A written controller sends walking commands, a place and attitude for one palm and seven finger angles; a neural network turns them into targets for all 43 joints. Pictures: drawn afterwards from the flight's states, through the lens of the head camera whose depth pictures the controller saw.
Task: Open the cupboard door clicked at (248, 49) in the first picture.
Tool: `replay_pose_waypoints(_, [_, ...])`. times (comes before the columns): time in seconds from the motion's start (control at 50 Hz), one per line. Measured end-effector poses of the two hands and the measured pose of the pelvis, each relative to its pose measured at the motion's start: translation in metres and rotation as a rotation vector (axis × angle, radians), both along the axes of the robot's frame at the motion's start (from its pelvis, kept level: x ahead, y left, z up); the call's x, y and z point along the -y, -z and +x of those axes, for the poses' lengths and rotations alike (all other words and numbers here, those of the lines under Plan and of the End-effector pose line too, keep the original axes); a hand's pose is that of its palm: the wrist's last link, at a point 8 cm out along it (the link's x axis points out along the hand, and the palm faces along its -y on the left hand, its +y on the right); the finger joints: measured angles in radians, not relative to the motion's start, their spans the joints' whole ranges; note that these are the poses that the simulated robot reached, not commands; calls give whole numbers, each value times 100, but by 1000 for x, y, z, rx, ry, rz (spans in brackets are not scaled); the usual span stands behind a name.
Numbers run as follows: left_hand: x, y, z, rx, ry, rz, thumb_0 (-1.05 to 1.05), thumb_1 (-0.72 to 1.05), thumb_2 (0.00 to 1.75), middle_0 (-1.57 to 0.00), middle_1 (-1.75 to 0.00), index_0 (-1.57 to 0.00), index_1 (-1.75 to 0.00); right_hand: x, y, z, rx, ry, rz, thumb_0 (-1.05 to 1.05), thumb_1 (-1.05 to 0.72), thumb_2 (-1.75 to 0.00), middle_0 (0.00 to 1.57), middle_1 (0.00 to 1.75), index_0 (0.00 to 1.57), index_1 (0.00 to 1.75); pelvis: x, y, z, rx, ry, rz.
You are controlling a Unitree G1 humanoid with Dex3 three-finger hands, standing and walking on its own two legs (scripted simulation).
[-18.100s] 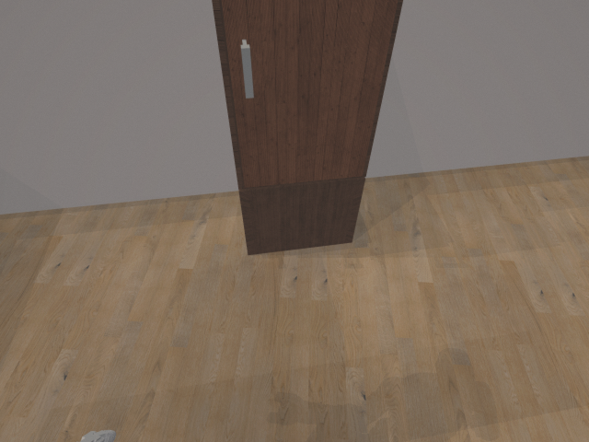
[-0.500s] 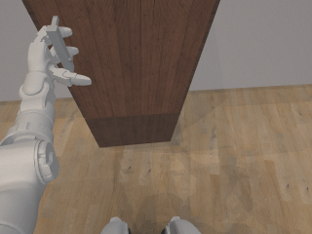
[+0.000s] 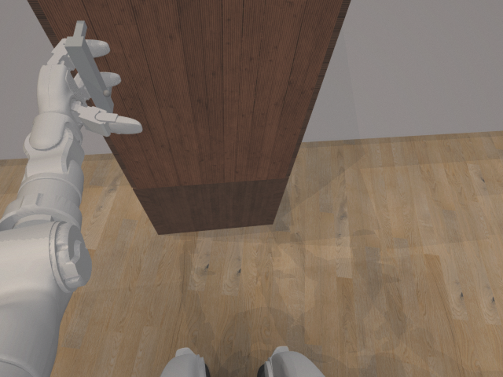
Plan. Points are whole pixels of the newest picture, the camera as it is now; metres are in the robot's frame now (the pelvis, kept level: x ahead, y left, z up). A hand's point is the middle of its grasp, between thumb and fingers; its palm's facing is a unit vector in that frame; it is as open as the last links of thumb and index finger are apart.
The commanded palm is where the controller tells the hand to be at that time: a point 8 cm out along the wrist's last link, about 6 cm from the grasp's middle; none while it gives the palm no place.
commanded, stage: close the thumb around the handle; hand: left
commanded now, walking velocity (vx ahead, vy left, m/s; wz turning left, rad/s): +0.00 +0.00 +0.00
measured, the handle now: (94, 70) +0.58 +0.19 +0.11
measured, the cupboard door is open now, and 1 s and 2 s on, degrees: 0 1 40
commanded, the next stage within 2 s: pull the door open along its arc in 0.70 s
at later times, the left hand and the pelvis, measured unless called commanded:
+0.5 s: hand (104, 95) +0.52 +0.17 +0.12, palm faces +0.03 -1.00 +0.00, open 7.6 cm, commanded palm +0.50 +0.21 +0.11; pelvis +0.00 +0.00 +0.00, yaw +0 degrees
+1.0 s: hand (105, 98) +0.51 +0.17 +0.12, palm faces +0.03 -1.00 -0.01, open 5.8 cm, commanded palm +0.47 +0.22 +0.11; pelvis +0.00 +0.00 +0.00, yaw +0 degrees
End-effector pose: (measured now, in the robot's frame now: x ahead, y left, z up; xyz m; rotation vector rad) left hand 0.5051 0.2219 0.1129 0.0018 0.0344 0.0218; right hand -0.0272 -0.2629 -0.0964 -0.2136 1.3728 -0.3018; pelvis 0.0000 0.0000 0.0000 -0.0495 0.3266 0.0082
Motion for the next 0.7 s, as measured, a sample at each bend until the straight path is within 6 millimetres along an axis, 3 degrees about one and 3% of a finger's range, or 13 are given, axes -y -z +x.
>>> replay_pose_waypoints(0.18, [1,-2,-1,15,-1,0,-1,-37,36,-31,-122,-31,-122,-4,1,7,8,3,13,0,-90,-90,21,30,20,30,-1,-2,5,5,4,2])
replay_pose_waypoints(0.58, [0,-4,-9,20,-7,1,1,63,79,-36,-131,-37,-132,-6,3,16,39,-9,19,0,-90,-90,21,30,20,30,-4,-2,3,19,0,2])
replay_pose_waypoints(0.7, [1,-4,-9,21,-10,1,1,72,82,-36,-132,-36,-134,-5,3,11,30,-9,14,0,-90,-90,21,30,20,30,-4,-1,1,18,-1,1])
